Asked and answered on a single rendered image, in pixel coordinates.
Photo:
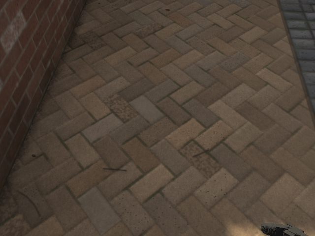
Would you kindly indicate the right robot hand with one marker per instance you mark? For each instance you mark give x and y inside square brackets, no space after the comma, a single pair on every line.
[273,229]

